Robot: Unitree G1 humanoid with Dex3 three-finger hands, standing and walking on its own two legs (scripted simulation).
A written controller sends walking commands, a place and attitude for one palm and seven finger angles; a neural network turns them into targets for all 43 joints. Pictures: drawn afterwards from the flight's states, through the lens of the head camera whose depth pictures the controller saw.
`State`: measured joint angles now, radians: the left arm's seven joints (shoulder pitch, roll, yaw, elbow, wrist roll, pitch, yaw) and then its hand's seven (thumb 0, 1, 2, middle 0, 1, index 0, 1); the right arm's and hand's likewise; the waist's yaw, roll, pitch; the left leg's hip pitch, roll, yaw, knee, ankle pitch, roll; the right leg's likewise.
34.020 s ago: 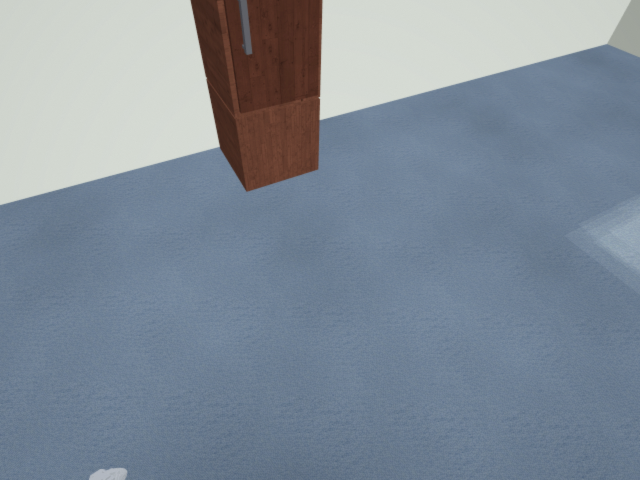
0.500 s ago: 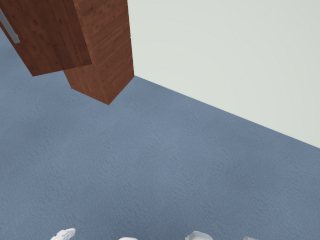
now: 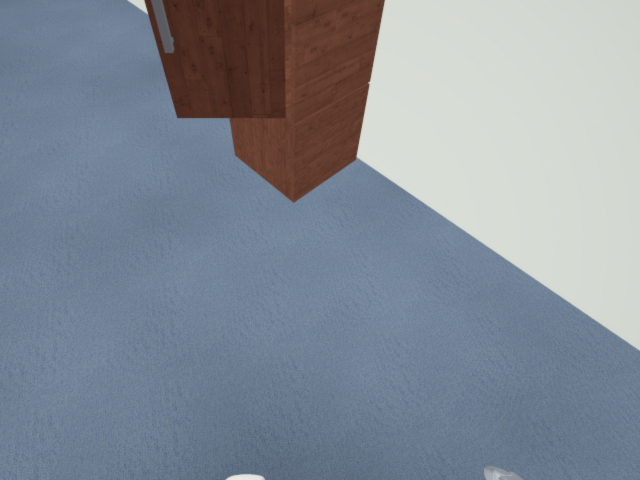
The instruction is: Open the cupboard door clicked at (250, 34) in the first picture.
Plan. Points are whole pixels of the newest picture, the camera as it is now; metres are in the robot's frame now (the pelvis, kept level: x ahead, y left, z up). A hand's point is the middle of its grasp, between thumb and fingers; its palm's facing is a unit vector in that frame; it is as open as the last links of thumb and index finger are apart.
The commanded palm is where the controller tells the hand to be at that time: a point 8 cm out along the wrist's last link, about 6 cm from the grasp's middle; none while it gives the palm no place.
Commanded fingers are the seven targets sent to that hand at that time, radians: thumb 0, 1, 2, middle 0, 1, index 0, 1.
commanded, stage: take the last steps up to it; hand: left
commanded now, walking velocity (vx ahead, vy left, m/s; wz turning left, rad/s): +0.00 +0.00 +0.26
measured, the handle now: (162, 13) +1.09 +0.49 +0.00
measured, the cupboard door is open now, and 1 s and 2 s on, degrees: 49 49 49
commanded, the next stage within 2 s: come to a stop and stand still in 1.72 s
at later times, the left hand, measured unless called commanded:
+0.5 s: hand out of the picture +0.01 +0.17 -0.14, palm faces +0.22 -0.96 -0.19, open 7.4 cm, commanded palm none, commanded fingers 0.00 0.90 0.90 -0.20 -0.30 -0.20 -0.30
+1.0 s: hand (122, 371) +0.26 +0.31 -0.14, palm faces +0.18 -0.97 -0.19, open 7.4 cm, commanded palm none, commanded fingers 0.00 0.90 0.90 -0.20 -0.30 -0.20 -0.30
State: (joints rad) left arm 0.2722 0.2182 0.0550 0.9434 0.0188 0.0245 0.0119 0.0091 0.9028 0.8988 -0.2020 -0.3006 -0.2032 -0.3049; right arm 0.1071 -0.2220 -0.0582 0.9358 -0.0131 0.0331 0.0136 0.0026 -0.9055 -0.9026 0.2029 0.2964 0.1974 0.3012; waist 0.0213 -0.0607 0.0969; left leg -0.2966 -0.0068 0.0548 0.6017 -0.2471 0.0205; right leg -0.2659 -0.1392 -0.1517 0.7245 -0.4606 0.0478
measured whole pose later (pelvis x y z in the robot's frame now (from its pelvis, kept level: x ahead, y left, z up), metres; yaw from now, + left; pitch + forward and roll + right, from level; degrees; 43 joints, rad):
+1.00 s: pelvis +0.19 +0.12 +0.02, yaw +8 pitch +0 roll +2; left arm 0.15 0.18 0.07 0.99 0.03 -0.01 -0.02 0.01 0.91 0.90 -0.19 -0.30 -0.19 -0.30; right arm 0.32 -0.16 -0.04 1.06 -0.02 -0.06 -0.02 -0.01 -0.93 -0.90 0.21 0.30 0.20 0.30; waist 0.00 -0.03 0.03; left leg -0.12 -0.05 0.18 0.32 -0.21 0.07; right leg -0.54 -0.11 -0.08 0.89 -0.23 0.01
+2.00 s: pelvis +0.52 +0.20 +0.01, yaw +6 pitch +0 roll +1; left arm 0.17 0.18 0.03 1.05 0.02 -0.02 0.02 0.01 0.92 0.90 -0.19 -0.30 -0.20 -0.30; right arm 0.33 -0.13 -0.02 1.12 -0.01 -0.01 -0.03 0.00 -0.91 -0.90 0.21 0.30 0.20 0.30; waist -0.01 -0.01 0.05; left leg -0.16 0.00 0.16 0.51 -0.34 0.03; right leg -0.32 -0.06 -0.06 0.56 -0.21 0.00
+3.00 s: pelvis +0.51 +0.20 +0.01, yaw +7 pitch -1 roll +1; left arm 0.29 0.14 -0.01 1.11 0.01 -0.01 0.02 0.01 0.91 0.90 -0.20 -0.30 -0.20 -0.30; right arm 0.33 -0.15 0.01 1.05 -0.01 -0.02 -0.02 0.00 -0.91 -0.90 0.20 0.30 0.20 0.30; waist 0.00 0.05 0.02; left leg -0.15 -0.01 0.11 0.46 -0.30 0.04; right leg -0.25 -0.04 -0.03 0.51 -0.24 0.00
